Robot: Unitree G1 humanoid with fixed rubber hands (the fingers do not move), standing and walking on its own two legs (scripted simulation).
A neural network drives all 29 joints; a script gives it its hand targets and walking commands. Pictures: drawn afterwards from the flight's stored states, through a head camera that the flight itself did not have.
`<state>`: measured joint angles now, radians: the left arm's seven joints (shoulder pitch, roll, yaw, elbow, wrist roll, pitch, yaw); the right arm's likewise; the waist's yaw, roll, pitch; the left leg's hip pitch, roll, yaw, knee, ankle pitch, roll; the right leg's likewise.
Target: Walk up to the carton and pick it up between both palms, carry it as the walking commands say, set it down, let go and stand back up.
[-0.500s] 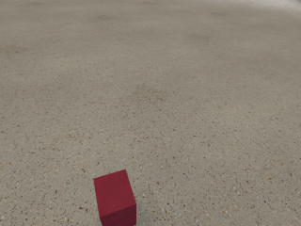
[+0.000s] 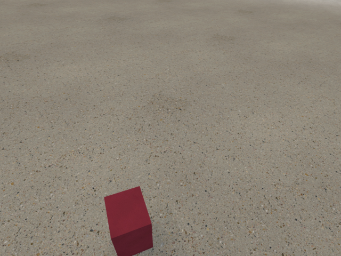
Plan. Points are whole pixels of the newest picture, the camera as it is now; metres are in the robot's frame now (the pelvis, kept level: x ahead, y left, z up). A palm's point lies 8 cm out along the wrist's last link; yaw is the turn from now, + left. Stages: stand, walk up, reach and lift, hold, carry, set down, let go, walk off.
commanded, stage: stand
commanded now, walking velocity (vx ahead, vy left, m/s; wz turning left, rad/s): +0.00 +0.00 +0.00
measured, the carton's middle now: (129, 223) +0.50 +0.21 -0.63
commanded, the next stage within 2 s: none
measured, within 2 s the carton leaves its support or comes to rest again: neither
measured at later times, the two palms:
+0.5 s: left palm out of the picture +0.04 +0.30 -0.11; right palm out of the picture +0.03 -0.30 -0.10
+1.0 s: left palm out of the picture +0.04 +0.31 -0.12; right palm out of the picture +0.04 -0.28 -0.10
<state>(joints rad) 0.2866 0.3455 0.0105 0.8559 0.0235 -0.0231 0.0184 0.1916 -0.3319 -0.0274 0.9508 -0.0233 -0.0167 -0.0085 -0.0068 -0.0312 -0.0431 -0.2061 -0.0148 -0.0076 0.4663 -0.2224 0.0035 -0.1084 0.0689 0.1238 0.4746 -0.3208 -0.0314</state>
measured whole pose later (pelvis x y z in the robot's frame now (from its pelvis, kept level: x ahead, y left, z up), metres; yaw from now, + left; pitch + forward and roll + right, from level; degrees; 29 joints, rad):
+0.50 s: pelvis -0.02 +0.01 +0.00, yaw -1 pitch -3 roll +0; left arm 0.23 0.36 0.00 0.98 0.01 -0.02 0.00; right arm 0.18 -0.35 0.00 1.09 -0.02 -0.02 0.00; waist -0.01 -0.03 0.01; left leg -0.18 -0.01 0.00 0.40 -0.16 0.01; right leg -0.09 0.07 0.13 0.40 -0.26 -0.02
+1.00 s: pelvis -0.02 +0.02 +0.01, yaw -1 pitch -3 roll +0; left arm 0.21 0.36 -0.02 1.03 0.01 -0.02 0.01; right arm 0.13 -0.35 0.00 1.12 -0.01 -0.01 0.00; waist -0.02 -0.03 0.01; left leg -0.18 -0.03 0.01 0.35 -0.13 0.03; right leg -0.09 0.05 0.14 0.37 -0.23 0.00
